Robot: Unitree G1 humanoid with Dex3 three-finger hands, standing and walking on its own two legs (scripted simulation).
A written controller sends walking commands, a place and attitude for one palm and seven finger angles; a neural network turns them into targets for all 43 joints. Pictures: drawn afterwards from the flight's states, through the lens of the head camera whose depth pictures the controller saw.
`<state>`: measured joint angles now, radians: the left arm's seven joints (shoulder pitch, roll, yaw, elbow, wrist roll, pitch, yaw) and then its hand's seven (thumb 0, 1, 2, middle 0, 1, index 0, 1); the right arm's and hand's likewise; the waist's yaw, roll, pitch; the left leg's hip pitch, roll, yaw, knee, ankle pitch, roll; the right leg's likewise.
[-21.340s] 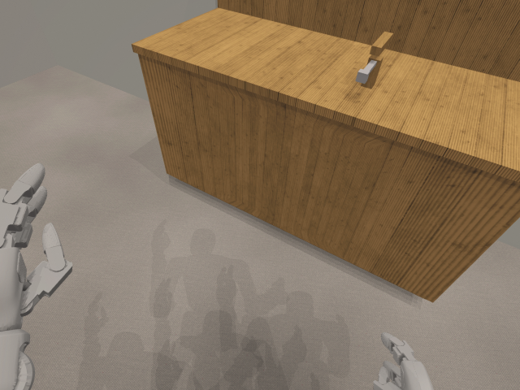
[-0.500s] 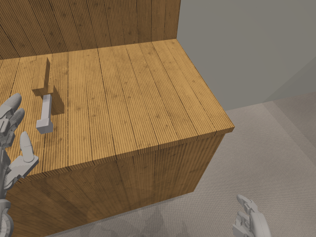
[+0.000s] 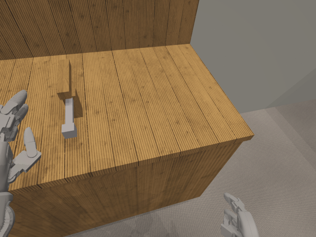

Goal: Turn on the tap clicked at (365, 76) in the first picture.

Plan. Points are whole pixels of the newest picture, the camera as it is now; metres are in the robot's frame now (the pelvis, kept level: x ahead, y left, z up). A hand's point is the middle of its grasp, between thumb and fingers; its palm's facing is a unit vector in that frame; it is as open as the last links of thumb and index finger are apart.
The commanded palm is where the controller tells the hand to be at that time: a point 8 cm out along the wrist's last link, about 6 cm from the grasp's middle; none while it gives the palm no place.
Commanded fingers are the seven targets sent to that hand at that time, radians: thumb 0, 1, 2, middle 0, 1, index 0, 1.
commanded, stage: come to a stop and stand still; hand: left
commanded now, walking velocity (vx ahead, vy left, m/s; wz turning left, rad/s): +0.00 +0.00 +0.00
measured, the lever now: (69, 130) +0.33 +0.26 +0.07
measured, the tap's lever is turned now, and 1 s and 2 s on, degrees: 0 0 0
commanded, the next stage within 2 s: look again from close up in 0.30 s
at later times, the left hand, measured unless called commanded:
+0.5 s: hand (27, 154) +0.21 +0.26 +0.16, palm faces +0.41 -0.84 -0.35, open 7.4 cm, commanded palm +0.15 +0.29 +0.18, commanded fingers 0.00 0.90 0.90 -0.20 -0.30 -0.20 -0.30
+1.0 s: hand (43, 161) +0.20 +0.23 +0.16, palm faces +0.40 -0.85 -0.34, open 7.4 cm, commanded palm +0.14 +0.26 +0.18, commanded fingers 0.00 0.90 0.90 -0.20 -0.30 -0.20 -0.30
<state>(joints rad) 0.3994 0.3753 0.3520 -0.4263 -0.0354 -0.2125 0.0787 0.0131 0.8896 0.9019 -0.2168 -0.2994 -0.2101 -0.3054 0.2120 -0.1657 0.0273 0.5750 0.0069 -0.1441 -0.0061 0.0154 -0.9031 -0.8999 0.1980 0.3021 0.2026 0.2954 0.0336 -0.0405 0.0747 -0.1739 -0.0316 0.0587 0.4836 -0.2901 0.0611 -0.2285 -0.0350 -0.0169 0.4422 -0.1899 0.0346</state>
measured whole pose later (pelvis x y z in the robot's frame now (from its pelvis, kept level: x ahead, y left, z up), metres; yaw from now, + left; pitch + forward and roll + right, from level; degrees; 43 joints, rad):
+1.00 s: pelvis -0.01 -0.02 +0.00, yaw +0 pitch -2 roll -1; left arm 0.40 0.35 0.35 -0.44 -0.05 -0.19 0.10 0.01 0.89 0.90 -0.21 -0.30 -0.20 -0.30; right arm 0.20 -0.18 0.00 0.57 0.01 -0.10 -0.02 0.02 -0.90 -0.90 0.20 0.30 0.20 0.30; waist 0.03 -0.03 0.07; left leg -0.17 0.00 0.04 0.45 -0.25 0.03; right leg -0.21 -0.01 -0.04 0.38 -0.14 0.01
